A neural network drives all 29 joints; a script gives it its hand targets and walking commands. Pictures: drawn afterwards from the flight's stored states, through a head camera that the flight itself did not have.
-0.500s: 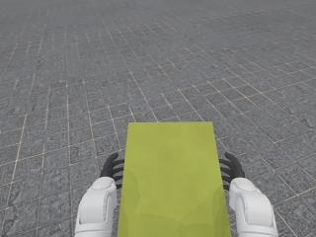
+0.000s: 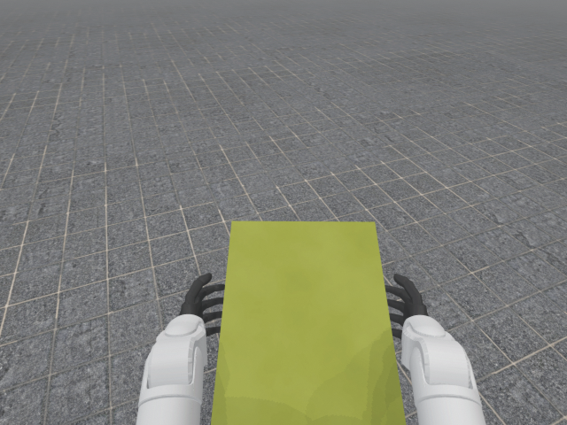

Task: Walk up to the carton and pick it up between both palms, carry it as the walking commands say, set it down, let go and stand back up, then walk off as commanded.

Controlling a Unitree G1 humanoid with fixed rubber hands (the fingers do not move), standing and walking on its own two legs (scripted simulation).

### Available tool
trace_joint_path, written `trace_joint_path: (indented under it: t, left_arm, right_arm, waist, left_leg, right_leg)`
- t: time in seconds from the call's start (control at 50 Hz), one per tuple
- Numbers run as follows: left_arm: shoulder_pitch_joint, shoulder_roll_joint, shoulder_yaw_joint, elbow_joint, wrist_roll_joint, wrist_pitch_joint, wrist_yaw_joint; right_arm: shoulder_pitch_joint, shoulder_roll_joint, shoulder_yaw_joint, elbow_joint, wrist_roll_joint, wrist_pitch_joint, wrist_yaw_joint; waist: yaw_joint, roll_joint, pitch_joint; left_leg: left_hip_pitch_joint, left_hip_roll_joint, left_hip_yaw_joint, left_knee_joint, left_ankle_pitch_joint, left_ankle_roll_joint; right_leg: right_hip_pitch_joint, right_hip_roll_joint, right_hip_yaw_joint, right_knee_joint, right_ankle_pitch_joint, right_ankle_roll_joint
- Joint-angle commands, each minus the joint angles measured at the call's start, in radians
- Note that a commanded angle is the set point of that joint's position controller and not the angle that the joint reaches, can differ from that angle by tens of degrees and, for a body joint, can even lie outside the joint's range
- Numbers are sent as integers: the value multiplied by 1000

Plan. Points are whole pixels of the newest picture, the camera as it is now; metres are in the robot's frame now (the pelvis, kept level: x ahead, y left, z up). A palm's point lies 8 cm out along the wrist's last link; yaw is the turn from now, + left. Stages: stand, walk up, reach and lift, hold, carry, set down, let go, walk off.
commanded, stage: hold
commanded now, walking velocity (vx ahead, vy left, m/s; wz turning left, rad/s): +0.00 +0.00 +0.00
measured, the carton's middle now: (301, 332) +0.32 +0.02 -0.04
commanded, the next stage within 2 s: set down in 0.26 s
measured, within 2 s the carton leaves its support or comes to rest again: neither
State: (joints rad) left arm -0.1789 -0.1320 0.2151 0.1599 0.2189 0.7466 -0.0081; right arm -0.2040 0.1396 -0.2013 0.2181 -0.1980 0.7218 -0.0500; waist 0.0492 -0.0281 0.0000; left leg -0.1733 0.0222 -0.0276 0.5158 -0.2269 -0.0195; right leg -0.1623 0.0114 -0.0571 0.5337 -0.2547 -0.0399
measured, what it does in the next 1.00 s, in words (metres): stands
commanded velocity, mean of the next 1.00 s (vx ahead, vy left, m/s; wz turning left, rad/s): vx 0.00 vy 0.00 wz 0.00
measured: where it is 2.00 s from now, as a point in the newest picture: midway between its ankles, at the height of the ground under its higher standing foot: outside the picture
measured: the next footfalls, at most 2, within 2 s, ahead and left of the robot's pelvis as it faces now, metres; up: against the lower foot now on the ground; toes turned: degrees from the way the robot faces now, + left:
none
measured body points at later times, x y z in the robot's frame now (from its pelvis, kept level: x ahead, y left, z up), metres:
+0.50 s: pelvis +0.01 +0.04 +0.00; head -0.02 +0.04 +0.45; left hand +0.29 +0.19 +0.01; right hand +0.29 -0.13 +0.01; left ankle +0.04 +0.14 -0.73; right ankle +0.03 -0.09 -0.73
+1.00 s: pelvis +0.00 +0.01 -0.02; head +0.06 +0.00 +0.43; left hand +0.31 +0.18 -0.06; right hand +0.32 -0.14 -0.06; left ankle +0.04 +0.14 -0.73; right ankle +0.03 -0.09 -0.73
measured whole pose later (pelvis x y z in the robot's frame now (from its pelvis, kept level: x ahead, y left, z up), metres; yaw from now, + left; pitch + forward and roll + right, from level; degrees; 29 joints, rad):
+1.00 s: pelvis +0.00 +0.01 -0.02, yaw -2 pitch +5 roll +1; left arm -0.35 -0.13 0.38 0.50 0.28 0.41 -0.02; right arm -0.34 0.17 -0.34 0.50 -0.27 0.39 -0.03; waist 0.07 -0.01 0.04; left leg -0.50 0.03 0.01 0.69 -0.28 -0.01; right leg -0.51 0.02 -0.01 0.71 -0.29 -0.03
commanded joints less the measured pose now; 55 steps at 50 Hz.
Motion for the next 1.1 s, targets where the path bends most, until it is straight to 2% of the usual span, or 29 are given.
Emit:
trace_joint_path:
  t: [0.0, 0.02, 0.06, 0.08, 0.1, 0.12, 0.16, 0.2, 0.24, 0.26, 0.34, 0.38, 0.4, 0.42, 0.48, 0.52, 0.62, 0.78, 0.8, 0.86, 0.9, 0.92, 0.94, 0.96, 0.98, 1.0, 1.04, 1.06, 1.08]
  left_arm:
    - [-622, -828, -525, -44, -229, -59, -256]
    - [-605, -878, -533, -29, -245, -41, -266]
    - [-658, -868, -512, -37, -236, -40, -262]
    - [-619, -896, -534, -12, -228, -28, -260]
    - [-660, -925, -546, -35, -245, -42, -264]
    - [-721, -922, -590, -48, -260, -30, -276]
    - [-697, -974, -583, -51, -249, -28, -257]
    - [-632, -998, -587, -183, -261, -38, -236]
    - [-624, -995, -661, -76, -279, -23, -241]
    - [-602, -954, -628, -44, -255, -28, -234]
    - [-642, -978, -592, -72, -253, -72, -217]
    - [-621, -1005, -596, -13, -261, -86, -209]
    - [-621, -1011, -580, -18, -243, -94, -209]
    - [-696, -1030, -636, -79, -261, -119, -204]
    - [-596, -1036, -589, 48, -253, -133, -201]
    - [-692, -1072, -617, 35, -287, -170, -212]
    - [-639, -1025, -587, 128, -257, -209, -213]
    - [-718, -911, -429, 223, -152, -315, -229]
    - [-695, -905, -408, 245, -144, -326, -235]
    - [-802, -914, -430, 238, -178, -369, -256]
    - [-787, -871, -376, 259, -129, -386, -262]
    - [-799, -867, -370, 277, -127, -404, -274]
    - [-759, -819, -328, 293, -92, -413, -270]
    - [-796, -859, -358, 292, -105, -426, -277]
    - [-825, -826, -390, 228, -124, -448, -271]
    - [-857, -886, -408, 271, -145, -448, -280]
    - [-836, -880, -374, 317, -138, -458, -291]
    - [-778, -860, -396, 284, -112, -470, -289]
    - [-794, -900, -417, 317, -149, -475, -295]
  right_arm:
    - [-688, 922, 617, -83, 245, -64, 277]
    - [-663, 927, 594, -50, 231, -58, 283]
    - [-675, 946, 555, 21, 220, -49, 295]
    - [-651, 912, 523, 16, 189, -50, 302]
    - [-648, 943, 526, 10, 188, -47, 302]
    - [-668, 934, 493, 7, 166, -55, 304]
    - [-708, 933, 503, 3, 178, -65, 319]
    - [-620, 833, 504, -64, 178, -78, 346]
    - [-626, 890, 489, -28, 178, -67, 335]
    - [-525, 882, 475, -17, 179, -49, 319]
    - [-638, 856, 541, -50, 180, -77, 340]
    - [-650, 849, 541, -27, 198, -86, 350]
    - [-693, 839, 545, -45, 196, -102, 361]
    - [-719, 866, 574, -59, 212, -122, 367]
    - [-698, 839, 572, -32, 176, -140, 355]
    - [-750, 861, 586, -36, 196, -178, 355]
    - [-649, 852, 526, 107, 162, -200, 333]
    - [-677, 937, 462, 267, 118, -287, 314]
    - [-677, 938, 465, 233, 107, -300, 299]
    - [-688, 957, 452, 284, 106, -329, 290]
    - [-720, 963, 464, 265, 94, -357, 277]
    - [-758, 971, 471, 233, 95, -370, 261]
    - [-763, 965, 479, 239, 98, -375, 261]
    - [-743, 953, 455, 265, 85, -397, 259]
    - [-747, 987, 485, 246, 117, -414, 253]
    - [-745, 950, 446, 277, 97, -425, 250]
    - [-778, 932, 425, 294, 69, -440, 233]
    - [-746, 954, 458, 273, 84, -449, 236]
    - [-763, 954, 470, 271, 106, -463, 230]
  waist:
    - [52, 31, -250]
    - [12, 19, -210]
    - [29, 53, -208]
    - [-21, 42, -172]
    - [-2, 12, -179]
    - [-75, 6, -183]
    - [-28, 112, -187]
    - [-37, 84, -313]
    - [-105, 82, -231]
    - [-78, 125, -202]
    - [-6, 65, -215]
    - [-15, 98, -200]
    - [27, 114, -239]
    - [6, 153, -295]
    - [8, 8, -280]
    - [-9, 80, -375]
    - [-27, 44, -282]
    - [45, 28, -334]
    - [26, -34, -329]
    - [-6, -21, -435]
    - [57, 22, -439]
    - [34, -64, -481]
    - [81, -35, -463]
    - [46, 17, -496]
    - [66, 12, -569]
    - [-10, 16, -580]
    - [-10, -41, -604]
    - [35, 25, -651]
    - [-16, -5, -700]
  left_leg:
    - [66, -123, -36, -84, 25, 56]
    - [73, -108, -50, -108, 64, 43]
    - [43, -104, -54, -127, 31, 43]
    - [22, -73, -90, -175, -21, 46]
    - [41, -91, -76, -168, 19, 37]
    - [90, -99, -68, -163, 43, 36]
    - [122, -76, -96, -189, 72, 27]
    - [172, -35, -138, -185, 308, 11]
    - [150, -42, -129, -205, 307, 11]
    - [184, -71, -45, -181, 220, 4]
    - [98, -49, -79, -204, 97, 38]
    - [61, -30, -108, -211, 37, 42]
    - [46, -44, -93, -204, 14, 26]
    - [96, -29, -107, -199, 19, 45]
    - [146, -37, -102, -145, 165, 46]
    - [171, -44, -93, -129, 139, 47]
    - [136, -60, -75, -70, 265, 41]
    - [-64, -99, -19, 33, 169, 60]
    - [-51, -94, -31, 52, 195, 79]
    - [-53, -96, -38, 75, 174, 85]
    - [-178, -122, -6, 110, 164, 77]
    - [-211, -118, -14, 137, 134, 92]
    - [-237, -115, -5, 140, 152, 96]
    - [-233, -126, -6, 159, 157, 87]
    - [-221, -116, -15, 187, 211, 90]
    - [-246, -123, -18, 209, 207, 83]
    - [-290, -120, -29, 241, 159, 91]
    - [-332, -134, -8, 256, 236, 78]
    - [-312, -135, -29, 280, 230, 88]
  right_leg:
    - [66, -4, 228, -187, -44, 12]
    - [69, 8, 201, -191, 7, 17]
    - [111, 5, 217, -175, 22, 9]
    - [134, 25, 188, -159, 46, 12]
    - [145, 27, 189, -171, 56, 7]
    - [90, 25, 176, -185, 65, 17]
    - [85, 44, 170, -161, 96, -8]
    - [141, 73, 144, -141, 196, -2]
    - [132, 61, 146, -174, 187, 2]
    - [69, 79, 124, -195, 196, -22]
    - [109, 89, 122, -131, 108, -15]
    - [101, 94, 117, -89, 93, -9]
    - [119, 93, 109, -90, 83, -13]
    - [97, 94, 115, -68, 91, -16]
    - [12, 93, 114, -77, 99, -8]
    - [32, 86, 133, -57, 106, -19]
    - [-62, 77, 136, -70, 143, -19]
    - [-98, 63, 163, -15, 147, 0]
    - [-137, 62, 168, -13, 166, 12]
    - [-155, 68, 166, 27, 163, 17]
    - [-115, 56, 190, 36, 193, 17]
    - [-120, 54, 196, 48, 184, 31]
    - [-163, 56, 185, 72, 193, 34]
    - [-165, 52, 205, 71, 201, 30]
    - [-205, 55, 194, 113, 226, 34]
    - [-228, 63, 189, 128, 236, 33]
    - [-264, 61, 196, 156, 193, 35]
    - [-259, 58, 194, 173, 271, 36]
    - [-263, 59, 198, 194, 276, 44]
